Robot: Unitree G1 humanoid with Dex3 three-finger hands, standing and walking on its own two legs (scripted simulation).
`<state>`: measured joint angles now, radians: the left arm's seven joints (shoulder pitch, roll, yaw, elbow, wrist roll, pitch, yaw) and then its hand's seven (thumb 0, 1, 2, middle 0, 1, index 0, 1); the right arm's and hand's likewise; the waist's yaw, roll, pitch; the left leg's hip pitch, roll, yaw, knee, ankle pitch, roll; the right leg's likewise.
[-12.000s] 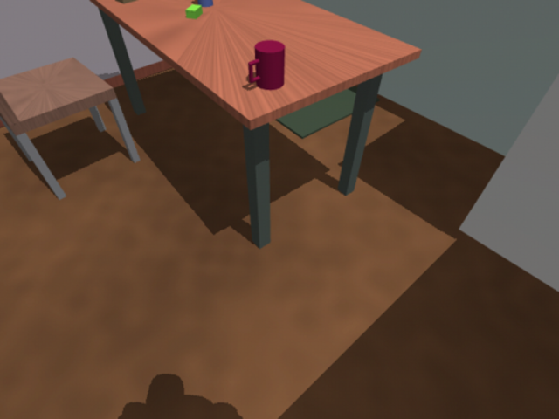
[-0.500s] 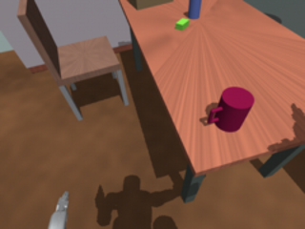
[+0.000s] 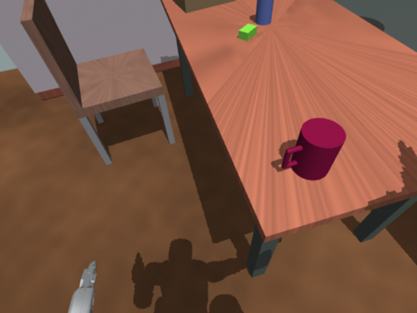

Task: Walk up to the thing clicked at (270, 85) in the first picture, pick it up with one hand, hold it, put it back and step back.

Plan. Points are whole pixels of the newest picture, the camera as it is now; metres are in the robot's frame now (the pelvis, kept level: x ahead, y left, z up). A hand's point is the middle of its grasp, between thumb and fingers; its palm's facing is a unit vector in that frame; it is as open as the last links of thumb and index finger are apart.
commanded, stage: approach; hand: right
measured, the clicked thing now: (308, 152) +0.46 -0.18 +0.04
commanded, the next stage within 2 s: close in in 0.38 s
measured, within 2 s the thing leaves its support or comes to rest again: neither
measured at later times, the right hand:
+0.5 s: hand (372, 161) +0.42 -0.29 +0.06, palm faces +0.11 +0.99 +0.08, open 17.5 cm
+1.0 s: hand (337, 153) +0.44 -0.23 +0.05, palm faces +0.19 +0.98 +0.04, open 17.5 cm
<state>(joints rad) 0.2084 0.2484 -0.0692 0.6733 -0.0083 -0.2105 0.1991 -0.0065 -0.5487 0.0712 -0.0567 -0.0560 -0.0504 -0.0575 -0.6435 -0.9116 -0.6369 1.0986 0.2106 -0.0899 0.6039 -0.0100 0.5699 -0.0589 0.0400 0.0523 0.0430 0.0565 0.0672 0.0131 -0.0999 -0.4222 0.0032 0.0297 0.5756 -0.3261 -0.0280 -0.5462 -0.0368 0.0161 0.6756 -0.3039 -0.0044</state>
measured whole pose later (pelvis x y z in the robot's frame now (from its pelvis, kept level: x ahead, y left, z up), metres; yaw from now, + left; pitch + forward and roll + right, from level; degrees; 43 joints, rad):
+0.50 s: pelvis -0.02 +0.01 -0.02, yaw +1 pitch +14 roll +2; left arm 0.23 0.23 -0.05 0.55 0.02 -0.22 0.14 -0.01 -0.53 0.04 -0.07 -0.06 -0.06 -0.06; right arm -0.67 -0.66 -0.52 1.12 0.20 -0.26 0.46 -0.01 0.54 -0.05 0.04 0.05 0.04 0.05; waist 0.13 0.04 -0.11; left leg -0.62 -0.01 0.02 0.75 -0.38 -0.02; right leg -0.72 -0.05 0.01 0.81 -0.34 0.01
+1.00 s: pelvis -0.02 +0.01 -0.04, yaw +2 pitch +15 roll +2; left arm 0.32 0.22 0.03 0.31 0.01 -0.08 0.02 -0.01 -0.53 0.05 -0.07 -0.06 -0.07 -0.06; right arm -0.67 -0.48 -0.48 0.97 0.13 -0.28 0.18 -0.01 0.53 -0.05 0.04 0.04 0.04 0.05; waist 0.12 0.01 -0.13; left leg -0.71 -0.02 0.00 0.88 -0.44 -0.02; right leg -0.80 -0.06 0.00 0.93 -0.40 0.00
